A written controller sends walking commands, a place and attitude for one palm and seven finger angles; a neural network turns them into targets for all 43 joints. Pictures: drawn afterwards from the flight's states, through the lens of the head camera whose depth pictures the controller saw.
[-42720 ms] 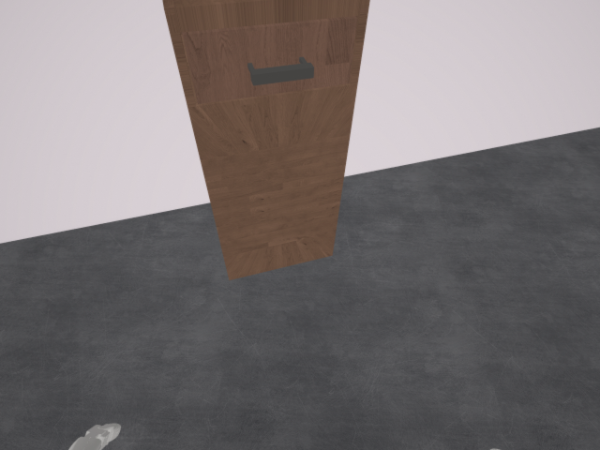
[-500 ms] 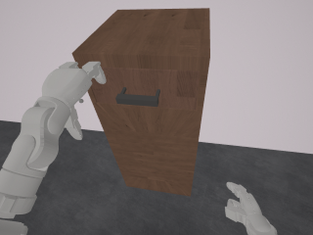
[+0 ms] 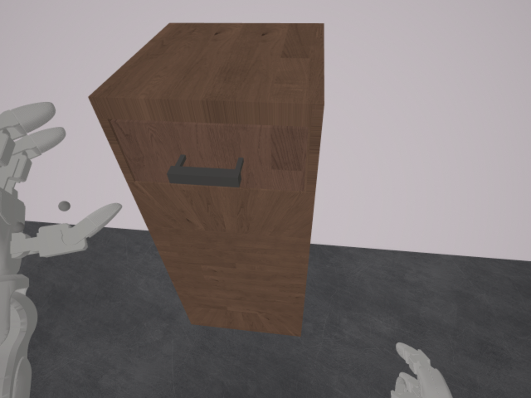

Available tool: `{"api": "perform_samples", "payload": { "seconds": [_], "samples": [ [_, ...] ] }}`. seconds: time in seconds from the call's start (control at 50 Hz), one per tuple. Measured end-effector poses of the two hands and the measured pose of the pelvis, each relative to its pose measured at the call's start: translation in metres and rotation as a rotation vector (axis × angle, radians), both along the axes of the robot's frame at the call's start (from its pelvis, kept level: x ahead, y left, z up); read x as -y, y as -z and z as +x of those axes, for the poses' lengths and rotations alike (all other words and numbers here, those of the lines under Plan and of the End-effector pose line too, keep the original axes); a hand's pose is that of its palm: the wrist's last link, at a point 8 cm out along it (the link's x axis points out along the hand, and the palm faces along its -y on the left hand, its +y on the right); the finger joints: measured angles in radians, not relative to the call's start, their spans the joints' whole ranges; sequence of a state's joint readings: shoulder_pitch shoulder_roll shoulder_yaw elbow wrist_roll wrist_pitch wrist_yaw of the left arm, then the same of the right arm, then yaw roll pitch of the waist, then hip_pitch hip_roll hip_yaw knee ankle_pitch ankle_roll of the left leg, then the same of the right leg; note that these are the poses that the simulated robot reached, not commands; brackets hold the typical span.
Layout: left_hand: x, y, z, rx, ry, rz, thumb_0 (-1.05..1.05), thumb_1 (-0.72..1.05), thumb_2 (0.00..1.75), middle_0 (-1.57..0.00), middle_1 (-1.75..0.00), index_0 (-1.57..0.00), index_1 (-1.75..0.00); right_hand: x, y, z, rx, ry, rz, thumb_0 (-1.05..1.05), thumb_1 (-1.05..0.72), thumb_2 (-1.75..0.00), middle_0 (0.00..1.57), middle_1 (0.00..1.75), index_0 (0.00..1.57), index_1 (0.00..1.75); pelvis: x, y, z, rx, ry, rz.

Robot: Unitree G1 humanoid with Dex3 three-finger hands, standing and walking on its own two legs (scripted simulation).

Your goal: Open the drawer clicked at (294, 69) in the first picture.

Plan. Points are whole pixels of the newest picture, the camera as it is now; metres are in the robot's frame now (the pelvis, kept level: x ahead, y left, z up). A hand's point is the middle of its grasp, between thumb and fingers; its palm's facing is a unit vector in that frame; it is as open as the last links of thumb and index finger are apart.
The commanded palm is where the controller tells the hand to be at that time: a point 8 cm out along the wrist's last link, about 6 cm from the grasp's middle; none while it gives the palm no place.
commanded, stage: draw the hand back to the body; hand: left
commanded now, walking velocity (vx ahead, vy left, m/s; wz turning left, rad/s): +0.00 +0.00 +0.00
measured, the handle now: (207, 168) +0.51 +0.18 +0.07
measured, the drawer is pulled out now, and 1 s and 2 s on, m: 0.00 0.00 0.00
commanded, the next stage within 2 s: step back with the hand held close in 0.48 s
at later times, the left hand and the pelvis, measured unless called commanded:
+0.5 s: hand (12, 259) +0.16 +0.23 +0.26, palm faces +0.53 -0.79 -0.31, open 7.6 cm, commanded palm +0.11 +0.27 +0.26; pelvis -0.02 -0.01 +0.00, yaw +1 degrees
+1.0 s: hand out of the picture +0.16 +0.25 +0.25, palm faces +0.43 -0.73 -0.52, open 7.4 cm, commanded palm +0.09 +0.31 +0.26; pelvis -0.04 +0.03 -0.01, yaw +0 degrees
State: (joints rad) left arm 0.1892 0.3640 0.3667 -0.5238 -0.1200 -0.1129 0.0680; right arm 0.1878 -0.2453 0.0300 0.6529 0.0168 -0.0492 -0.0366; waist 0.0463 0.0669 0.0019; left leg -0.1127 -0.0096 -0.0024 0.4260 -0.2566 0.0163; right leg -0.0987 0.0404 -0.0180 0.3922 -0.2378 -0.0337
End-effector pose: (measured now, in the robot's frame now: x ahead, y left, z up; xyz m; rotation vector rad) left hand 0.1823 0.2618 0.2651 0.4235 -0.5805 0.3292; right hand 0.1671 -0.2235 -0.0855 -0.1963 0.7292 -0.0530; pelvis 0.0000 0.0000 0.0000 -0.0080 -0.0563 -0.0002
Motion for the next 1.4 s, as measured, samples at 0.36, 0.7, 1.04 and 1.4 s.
{"api": "perform_samples", "payload": {
  "seconds": [0.36, 0.7, 1.04, 1.4],
  "samples": [
    [-0.006, -0.001, -0.071, 0.017, -0.156, 0.042, 0.00, 0.72, 0.83, -0.22, -0.41, -0.22, -0.41, -0.018, -0.019, 0.027, 0.156, -0.070, 0.030, 0.01, -0.90, -0.90, 0.20, 0.30, 0.20, 0.30, 0.009, 0.002, -0.013, 0.025, -0.024, -0.006],
    [-0.016, -0.001, -0.059, 0.011, -0.133, 0.121, 0.01, 0.88, 0.90, -0.21, -0.30, -0.21, -0.31, -0.012, -0.007, -0.001, 0.066, -0.030, 0.003, 0.01, -0.90, -0.90, 0.20, 0.30, 0.20, 0.30, 0.001, 0.004, -0.016, -0.028, -0.038, -0.028],
    [-0.029, -0.002, -0.074, 0.043, -0.026, 0.315, 0.01, 0.88, 0.90, -0.22, -0.30, -0.21, -0.30, -0.024, -0.008, -0.045, 0.015, 0.037, -0.061, 0.01, -0.90, -0.90, 0.20, 0.30, 0.20, 0.30, -0.028, 0.014, -0.044, -0.083, -0.006, 0.001],
    [-0.064, 0.013, -0.152, 0.120, -0.130, 0.185, 0.00, 0.88, 0.90, -0.21, -0.30, -0.21, -0.30, -0.023, -0.004, -0.126, -0.021, 0.043, -0.146, 0.01, -0.90, -0.90, 0.20, 0.30, 0.20, 0.30, -0.039, 0.020, -0.112, -0.067, -0.057, -0.055]
  ]
}}
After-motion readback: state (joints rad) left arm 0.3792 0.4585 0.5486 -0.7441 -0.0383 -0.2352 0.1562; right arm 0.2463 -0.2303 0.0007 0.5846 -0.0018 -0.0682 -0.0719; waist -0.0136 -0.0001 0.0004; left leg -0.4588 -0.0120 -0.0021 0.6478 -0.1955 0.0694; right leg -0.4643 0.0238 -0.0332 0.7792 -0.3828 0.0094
